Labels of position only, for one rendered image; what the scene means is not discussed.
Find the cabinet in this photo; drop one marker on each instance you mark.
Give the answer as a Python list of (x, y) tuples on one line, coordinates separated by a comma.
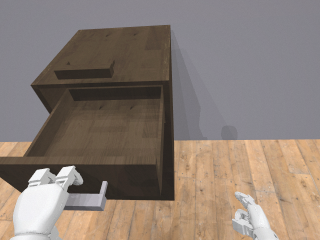
[(140, 56)]

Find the drawer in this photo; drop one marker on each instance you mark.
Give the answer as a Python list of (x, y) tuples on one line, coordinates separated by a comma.
[(112, 133)]

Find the handle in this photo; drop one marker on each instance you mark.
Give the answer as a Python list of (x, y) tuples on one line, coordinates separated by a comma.
[(87, 201), (84, 71)]

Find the robot left hand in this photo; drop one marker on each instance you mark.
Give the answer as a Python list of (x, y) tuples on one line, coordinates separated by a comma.
[(40, 205)]

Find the robot right hand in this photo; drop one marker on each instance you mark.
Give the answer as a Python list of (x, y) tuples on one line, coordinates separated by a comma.
[(246, 222)]

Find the robot right forearm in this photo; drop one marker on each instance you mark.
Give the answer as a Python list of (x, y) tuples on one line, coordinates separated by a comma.
[(264, 233)]

